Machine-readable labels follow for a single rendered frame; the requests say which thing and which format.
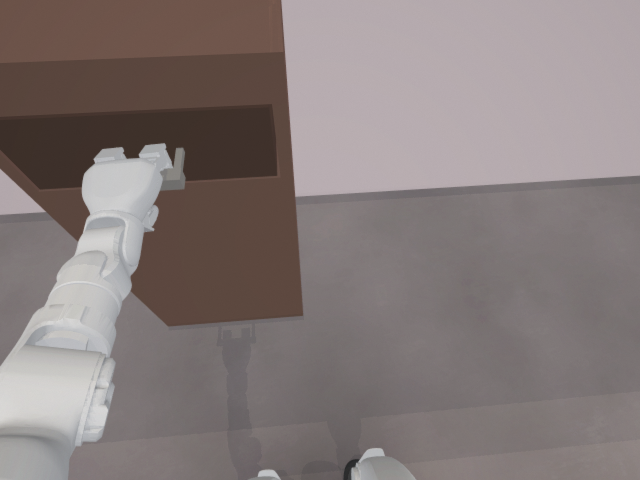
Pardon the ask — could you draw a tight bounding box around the drawer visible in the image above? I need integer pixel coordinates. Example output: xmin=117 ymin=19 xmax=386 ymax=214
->
xmin=0 ymin=104 xmax=277 ymax=190

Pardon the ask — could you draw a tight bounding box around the cabinet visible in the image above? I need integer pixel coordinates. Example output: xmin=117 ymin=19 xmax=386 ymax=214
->
xmin=0 ymin=0 xmax=303 ymax=327

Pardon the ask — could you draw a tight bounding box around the right robot shin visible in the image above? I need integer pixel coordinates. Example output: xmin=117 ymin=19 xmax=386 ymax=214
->
xmin=358 ymin=448 xmax=385 ymax=464

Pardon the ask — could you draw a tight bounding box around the handle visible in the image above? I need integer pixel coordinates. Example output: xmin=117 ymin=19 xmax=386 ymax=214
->
xmin=160 ymin=148 xmax=186 ymax=191

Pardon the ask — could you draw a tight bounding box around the left robot upper arm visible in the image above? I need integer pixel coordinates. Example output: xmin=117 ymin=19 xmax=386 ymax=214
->
xmin=0 ymin=344 xmax=116 ymax=480

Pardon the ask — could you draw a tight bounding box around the robot right thigh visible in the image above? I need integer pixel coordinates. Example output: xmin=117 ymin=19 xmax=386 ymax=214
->
xmin=351 ymin=456 xmax=416 ymax=480

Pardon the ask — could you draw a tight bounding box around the robot left forearm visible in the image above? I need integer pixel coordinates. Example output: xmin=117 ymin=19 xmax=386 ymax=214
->
xmin=0 ymin=210 xmax=144 ymax=386

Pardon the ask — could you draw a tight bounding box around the left robot hand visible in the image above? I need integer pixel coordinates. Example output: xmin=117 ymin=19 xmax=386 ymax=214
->
xmin=82 ymin=143 xmax=173 ymax=232

